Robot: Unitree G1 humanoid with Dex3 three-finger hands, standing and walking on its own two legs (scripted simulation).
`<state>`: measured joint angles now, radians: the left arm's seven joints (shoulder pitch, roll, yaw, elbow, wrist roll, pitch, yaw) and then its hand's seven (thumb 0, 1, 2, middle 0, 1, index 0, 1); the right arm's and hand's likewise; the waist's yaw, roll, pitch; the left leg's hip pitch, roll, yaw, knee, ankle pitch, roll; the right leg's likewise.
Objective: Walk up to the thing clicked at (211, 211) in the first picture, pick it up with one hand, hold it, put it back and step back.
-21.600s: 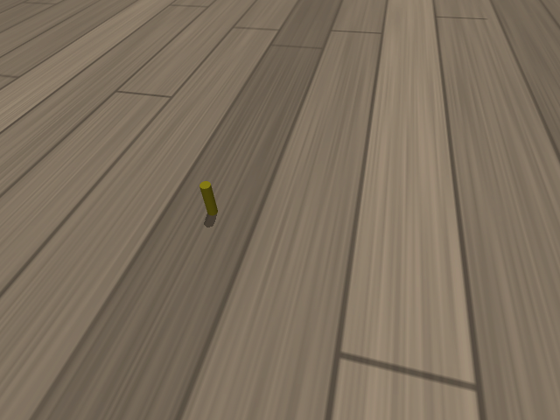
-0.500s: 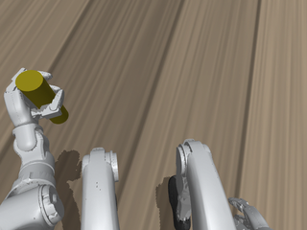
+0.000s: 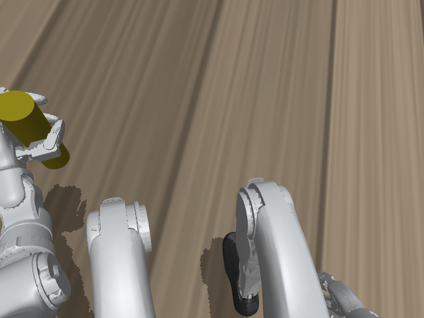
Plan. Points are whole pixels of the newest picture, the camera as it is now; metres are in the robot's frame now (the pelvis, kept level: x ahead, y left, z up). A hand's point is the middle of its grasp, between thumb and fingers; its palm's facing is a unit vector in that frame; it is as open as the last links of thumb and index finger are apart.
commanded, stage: crouch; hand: left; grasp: from the side
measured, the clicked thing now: (38, 136) +0.45 +0.28 -0.08
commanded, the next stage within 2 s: lower in 0.18 s
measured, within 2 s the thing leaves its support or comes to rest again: neither
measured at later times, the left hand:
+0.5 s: hand (55, 140) +0.46 +0.27 -0.12, palm faces +0.31 -0.95 -0.01, open 7.3 cm
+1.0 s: hand (63, 145) +0.46 +0.27 -0.17, palm faces +0.32 -0.95 -0.01, open 7.3 cm
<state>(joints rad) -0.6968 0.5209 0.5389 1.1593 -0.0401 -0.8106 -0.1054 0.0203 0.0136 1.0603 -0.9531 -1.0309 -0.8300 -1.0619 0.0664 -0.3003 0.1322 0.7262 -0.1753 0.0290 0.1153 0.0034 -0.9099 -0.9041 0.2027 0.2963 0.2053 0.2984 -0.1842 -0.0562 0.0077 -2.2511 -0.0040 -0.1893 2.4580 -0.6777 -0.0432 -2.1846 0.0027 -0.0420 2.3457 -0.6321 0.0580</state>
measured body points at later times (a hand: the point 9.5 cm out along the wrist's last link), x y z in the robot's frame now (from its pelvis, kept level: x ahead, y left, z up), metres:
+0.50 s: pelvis +0.00 +0.00 -0.02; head +0.22 +0.11 +0.35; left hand +0.43 +0.32 -0.12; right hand +0.12 -0.27 -0.10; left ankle +0.09 +0.13 -0.29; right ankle +0.12 -0.14 -0.29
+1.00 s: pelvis -0.01 +0.02 -0.03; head +0.23 +0.15 +0.32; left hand +0.44 +0.32 -0.17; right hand +0.10 -0.26 -0.08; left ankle +0.09 +0.13 -0.29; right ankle +0.12 -0.14 -0.29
